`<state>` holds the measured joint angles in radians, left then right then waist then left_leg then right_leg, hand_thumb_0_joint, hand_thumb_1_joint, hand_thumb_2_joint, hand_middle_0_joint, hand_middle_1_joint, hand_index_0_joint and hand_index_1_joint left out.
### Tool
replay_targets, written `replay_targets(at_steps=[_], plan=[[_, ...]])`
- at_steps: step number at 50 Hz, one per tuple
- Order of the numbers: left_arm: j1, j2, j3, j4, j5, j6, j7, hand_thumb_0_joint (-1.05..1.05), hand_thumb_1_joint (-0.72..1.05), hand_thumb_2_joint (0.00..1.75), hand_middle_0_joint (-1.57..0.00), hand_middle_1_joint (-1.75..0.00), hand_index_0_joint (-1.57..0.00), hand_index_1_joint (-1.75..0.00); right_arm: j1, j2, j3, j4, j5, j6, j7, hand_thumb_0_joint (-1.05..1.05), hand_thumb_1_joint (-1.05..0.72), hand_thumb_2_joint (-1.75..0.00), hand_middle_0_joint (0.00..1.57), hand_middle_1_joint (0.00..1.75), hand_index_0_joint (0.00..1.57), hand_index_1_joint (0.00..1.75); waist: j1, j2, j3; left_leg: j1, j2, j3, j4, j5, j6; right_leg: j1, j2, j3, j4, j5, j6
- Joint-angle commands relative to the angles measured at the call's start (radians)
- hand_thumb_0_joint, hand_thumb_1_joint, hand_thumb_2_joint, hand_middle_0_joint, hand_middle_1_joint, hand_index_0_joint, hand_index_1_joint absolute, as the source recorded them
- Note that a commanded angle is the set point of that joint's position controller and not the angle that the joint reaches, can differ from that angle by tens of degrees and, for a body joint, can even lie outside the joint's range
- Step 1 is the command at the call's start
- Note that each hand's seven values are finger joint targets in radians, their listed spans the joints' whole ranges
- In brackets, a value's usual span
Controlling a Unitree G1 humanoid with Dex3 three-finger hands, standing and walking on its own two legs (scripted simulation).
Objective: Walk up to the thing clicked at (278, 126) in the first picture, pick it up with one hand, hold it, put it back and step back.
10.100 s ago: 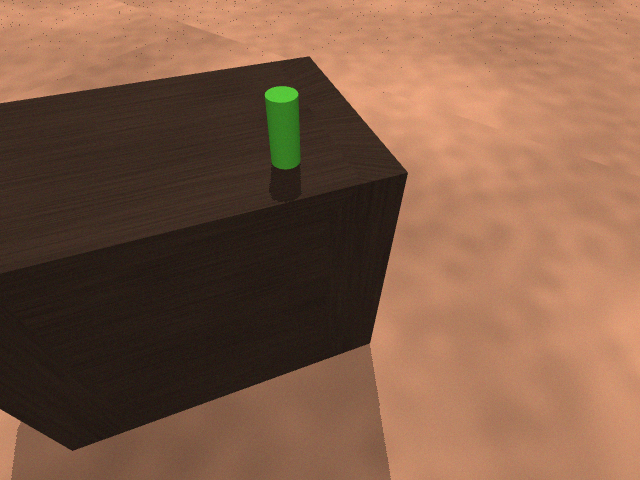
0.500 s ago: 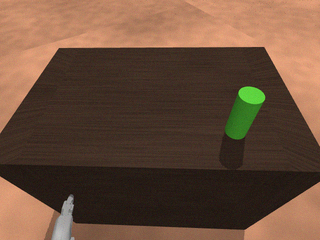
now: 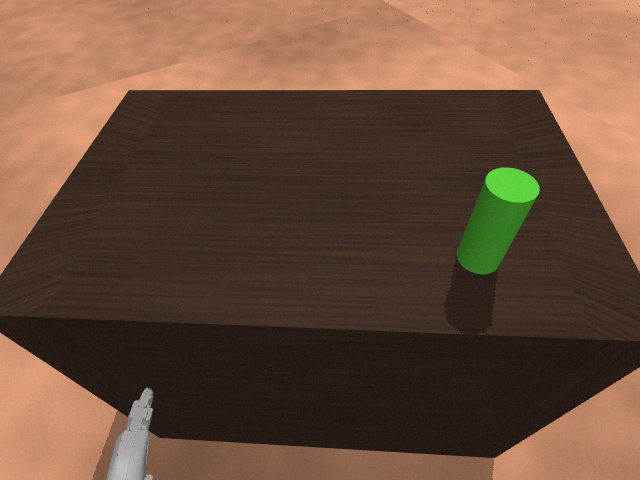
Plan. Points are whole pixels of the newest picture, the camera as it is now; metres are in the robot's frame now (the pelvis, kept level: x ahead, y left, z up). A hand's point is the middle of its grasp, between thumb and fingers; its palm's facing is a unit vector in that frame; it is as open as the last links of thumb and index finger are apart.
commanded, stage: go down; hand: right
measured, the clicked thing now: (493, 224) +0.45 -0.19 +0.06
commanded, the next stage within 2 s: approach in 0.40 s
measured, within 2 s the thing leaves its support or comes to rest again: neither
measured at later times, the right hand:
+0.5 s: hand out of the picture +0.36 -0.39 +0.17, palm faces +0.18 +0.98 +0.00, open 17.4 cm
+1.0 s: hand (567, 248) +0.41 -0.28 +0.06, palm faces +0.07 +1.00 +0.06, open 17.4 cm
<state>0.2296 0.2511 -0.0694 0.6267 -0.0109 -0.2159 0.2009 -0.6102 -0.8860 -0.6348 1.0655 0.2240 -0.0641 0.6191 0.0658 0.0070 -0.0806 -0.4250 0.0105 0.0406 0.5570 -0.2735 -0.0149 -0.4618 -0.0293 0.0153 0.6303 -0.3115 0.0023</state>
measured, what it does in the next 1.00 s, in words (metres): stands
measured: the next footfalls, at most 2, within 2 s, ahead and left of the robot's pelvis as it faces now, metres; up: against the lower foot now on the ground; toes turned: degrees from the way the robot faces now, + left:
none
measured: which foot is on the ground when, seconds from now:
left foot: down 0.00-1.00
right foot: down 0.00-1.00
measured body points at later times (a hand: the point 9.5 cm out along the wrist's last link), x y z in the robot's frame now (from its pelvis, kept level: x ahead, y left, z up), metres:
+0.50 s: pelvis +0.00 +0.00 +0.00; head +0.04 -0.02 +0.45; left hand +0.15 +0.26 -0.07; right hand +0.35 -0.44 +0.17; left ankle +0.00 +0.13 -0.73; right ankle +0.00 -0.12 -0.73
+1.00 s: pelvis -0.01 +0.00 -0.02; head +0.06 -0.03 +0.43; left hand +0.14 +0.27 -0.08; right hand +0.40 -0.33 +0.06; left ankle +0.00 +0.13 -0.73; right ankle +0.00 -0.12 -0.73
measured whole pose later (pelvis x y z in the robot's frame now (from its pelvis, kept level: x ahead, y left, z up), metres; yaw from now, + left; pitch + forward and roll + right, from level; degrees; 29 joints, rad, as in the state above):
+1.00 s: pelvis -0.01 +0.00 -0.02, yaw +1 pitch +12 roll +2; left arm 0.23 0.24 -0.03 0.56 0.01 -0.22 0.14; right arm -0.60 -0.60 -0.49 1.03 0.22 -0.25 0.45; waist 0.11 0.03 -0.09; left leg -0.60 0.01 0.03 0.72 -0.33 -0.02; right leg -0.63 -0.04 0.01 0.78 -0.37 0.00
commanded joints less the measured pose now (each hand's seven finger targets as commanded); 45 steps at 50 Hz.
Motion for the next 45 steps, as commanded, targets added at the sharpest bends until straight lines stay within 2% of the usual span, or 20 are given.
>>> replay_targets(at_steps=[1,3,5,7,9,11,12,13,15,17,19,21,25,26,33,35,37,40,43,45], plan=[[-0.048,0.141,0.043,-0.110,0.001,-0.047,0.014,0.00,-0.55,0.05,-0.05,-0.05,-0.05,-0.05,-0.331,-0.377,-0.033,-0.201,0.027,-0.060,0.005,0.00,0.52,-0.04,0.06,0.04,0.06,0.04,-0.012,-0.182,-0.282,0.083,-0.022,-0.007,-0.045,0.228,0.042,0.167,0.022,0.011,-0.065,0.278,-0.014],[-0.097,0.152,0.048,-0.135,-0.003,-0.054,0.015,0.00,-0.55,0.06,-0.05,-0.05,-0.04,-0.05,-0.336,-0.385,-0.036,-0.210,0.032,-0.064,0.011,0.00,0.54,-0.04,0.06,0.04,0.06,0.04,-0.016,-0.182,-0.289,0.080,-0.019,-0.008,-0.046,0.209,0.041,0.162,0.022,0.014,-0.068,0.253,-0.016],[-0.079,0.211,0.095,-0.131,-0.001,-0.057,0.026,0.00,-0.55,0.05,-0.05,-0.05,-0.05,-0.05,-0.347,-0.414,-0.052,-0.221,0.038,-0.072,0.006,0.00,0.55,-0.04,0.06,0.05,0.06,0.05,-0.004,-0.153,-0.310,0.075,-0.025,0.000,-0.037,0.220,0.040,0.181,0.017,0.020,-0.065,0.264,-0.016],[-0.087,0.164,0.046,-0.165,-0.003,-0.058,0.021,0.00,-0.54,0.05,-0.05,-0.05,-0.05,-0.05,-0.355,-0.418,-0.058,-0.242,0.036,-0.079,0.005,0.00,0.54,-0.04,0.06,0.05,0.06,0.04,-0.015,-0.168,-0.308,0.087,-0.020,-0.006,-0.044,0.200,0.039,0.168,0.024,0.014,-0.065,0.232,-0.018],[-0.048,0.145,0.044,-0.121,-0.006,-0.053,0.021,0.00,-0.54,0.05,-0.05,-0.05,-0.05,-0.05,-0.309,-0.378,-0.041,-0.174,0.037,-0.075,0.009,0.00,0.54,-0.04,0.06,0.05,0.06,0.05,-0.010,-0.132,-0.283,0.089,-0.020,-0.006,-0.041,0.210,0.035,0.138,0.026,0.015,-0.064,0.238,-0.021],[-0.070,0.173,0.056,-0.189,-0.006,-0.059,0.027,0.00,-0.54,0.05,-0.05,-0.05,-0.05,-0.05,-0.357,-0.442,-0.072,-0.258,0.034,-0.083,-0.001,0.00,0.53,-0.04,0.06,0.05,0.06,0.05,-0.018,-0.166,-0.343,0.118,-0.013,-0.013,-0.034,0.236,0.034,0.165,0.031,0.006,-0.058,0.254,-0.022],[-0.002,0.167,0.064,-0.106,-0.004,-0.048,0.028,0.00,-0.54,0.05,-0.05,-0.05,-0.05,-0.05,-0.342,-0.446,-0.073,-0.241,0.034,-0.077,0.000,0.00,0.55,-0.04,0.06,0.05,0.05,0.05,-0.017,-0.186,-0.315,0.099,-0.015,-0.012,-0.036,0.239,0.036,0.166,0.032,0.006,-0.059,0.263,-0.018],[-0.018,0.147,0.042,-0.142,-0.004,-0.048,0.024,0.00,-0.55,0.05,-0.05,-0.05,-0.05,-0.05,-0.331,-0.420,-0.066,-0.252,0.037,-0.073,0.001,0.00,0.53,-0.04,0.06,0.05,0.06,0.05,-0.019,-0.191,-0.309,0.100,-0.016,-0.010,-0.039,0.239,0.036,0.174,0.031,0.006,-0.059,0.270,-0.017],[-0.013,0.138,0.049,-0.093,-0.004,-0.050,0.024,0.00,-0.55,0.05,-0.04,-0.05,-0.04,-0.05,-0.328,-0.384,-0.041,-0.250,0.036,-0.063,0.002,0.00,0.53,-0.04,0.06,0.05,0.06,0.05,-0.014,-0.213,-0.295,0.074,-0.020,-0.006,-0.036,0.249,0.039,0.187,0.026,0.010,-0.058,0.307,-0.011],[-0.050,0.179,0.076,-0.131,-0.003,-0.055,0.028,0.00,-0.55,0.06,-0.04,-0.05,-0.04,-0.05,-0.325,-0.423,-0.063,-0.276,0.031,-0.060,-0.003,0.00,0.54,-0.04,0.06,0.05,0.06,0.04,-0.025,-0.210,-0.314,0.073,-0.024,0.000,-0.030,0.246,0.042,0.200,0.019,0.017,-0.059,0.331,-0.007],[-0.043,0.149,0.051,-0.093,-0.002,-0.049,0.023,0.00,-0.55,0.06,-0.05,-0.05,-0.04,-0.05,-0.313,-0.392,-0.047,-0.258,0.034,-0.053,0.004,0.00,0.51,-0.04,0.07,0.04,0.06,0.04,-0.027,-0.218,-0.284,0.059,-0.028,0.004,-0.031,0.240,0.045,0.196,0.013,0.020,-0.058,0.354,-0.003],[-0.065,0.153,0.059,-0.113,-0.005,-0.056,0.023,0.00,-0.55,0.06,-0.05,-0.05,-0.04,-0.05,-0.304,-0.348,-0.030,-0.240,0.048,-0.053,0.013,0.00,0.53,-0.05,0.06,0.05,0.06,0.05,-0.013,-0.189,-0.283,0.051,-0.033,0.009,-0.031,0.241,0.042,0.201,0.007,0.026,-0.053,0.370,-0.002],[-0.060,0.177,0.074,-0.149,-0.003,-0.055,0.025,0.00,-0.57,0.06,-0.05,-0.04,-0.03,-0.05,-0.297,-0.377,-0.048,-0.240,0.045,-0.060,0.019,0.00,0.60,-0.05,0.03,0.06,0.05,0.05,-0.011,-0.155,-0.309,0.089,-0.024,0.000,-0.031,0.259,0.039,0.186,0.019,0.017,-0.049,0.333,-0.011],[-0.064,0.184,0.074,-0.162,-0.003,-0.057,0.027,0.00,-0.56,0.05,-0.05,-0.05,-0.05,-0.05,-0.301,-0.393,-0.066,-0.267,0.051,-0.066,0.017,0.00,0.52,-0.04,0.06,0.04,0.06,0.04,-0.020,-0.154,-0.332,0.105,-0.026,0.005,-0.027,0.263,0.040,0.192,0.017,0.021,-0.051,0.344,-0.011],[-0.043,0.149,0.059,-0.126,-0.001,-0.060,0.015,0.00,-0.55,0.04,-0.05,-0.05,-0.05,-0.05,-0.289,-0.229,0.031,-0.228,0.056,-0.078,-0.002,0.00,0.53,-0.03,0.06,0.04,0.06,0.04,0.006,-0.148,-0.245,0.030,-0.027,0.001,-0.024,0.193,0.039,0.156,0.012,0.018,-0.058,0.256,-0.012],[-0.027,0.129,0.049,-0.110,0.003,-0.061,0.009,0.00,-0.55,0.04,-0.05,-0.05,-0.05,-0.05,-0.284,-0.152,0.086,-0.204,0.051,-0.095,-0.003,0.00,0.53,-0.03,0.06,0.04,0.06,0.04,0.022,-0.147,-0.269,0.001,-0.029,-0.001,-0.013,0.212,0.038,0.179,0.009,0.020,-0.041,0.302,-0.007],[-0.046,0.187,0.104,-0.140,0.005,-0.068,0.012,0.00,-0.54,0.04,-0.05,-0.06,-0.06,-0.05,-0.329,-0.151,0.089,-0.241,0.055,-0.123,-0.021,0.00,0.52,-0.03,0.06,0.04,0.06,0.04,0.036,-0.122,-0.295,-0.013,-0.027,-0.004,0.003,0.224,0.033,0.185,0.010,0.020,-0.024,0.299,-0.012],[-0.024,0.137,0.063,-0.128,0.009,-0.065,-0.010,0.00,-0.52,0.03,-0.05,-0.06,-0.06,-0.05,-0.328,-0.083,0.110,-0.233,0.063,-0.166,-0.050,0.00,0.52,-0.04,0.05,0.04,0.05,0.04,0.034,-0.132,-0.274,-0.050,-0.028,-0.001,0.023,0.190,0.031,0.151,0.010,0.019,-0.003,0.264,-0.010],[-0.011,0.179,0.116,-0.165,0.014,-0.063,-0.018,0.00,-0.51,0.02,-0.06,-0.06,-0.07,-0.05,-0.395,-0.127,0.077,-0.308,0.046,-0.217,-0.105,0.00,0.51,-0.05,0.05,0.04,0.05,0.04,0.033,-0.155,-0.382,-0.034,-0.022,-0.015,0.061,0.228,0.029,0.153,0.018,0.011,0.037,0.284,-0.011],[0.008,0.146,0.098,-0.152,0.019,-0.054,-0.033,0.00,-0.51,0.02,-0.06,-0.06,-0.07,-0.05,-0.367,-0.072,0.094,-0.256,0.034,-0.236,-0.139,0.00,0.50,-0.06,0.05,0.04,0.05,0.04,0.030,-0.171,-0.350,-0.073,-0.025,-0.017,0.085,0.228,0.030,0.132,0.016,0.006,0.068,0.314,-0.006]])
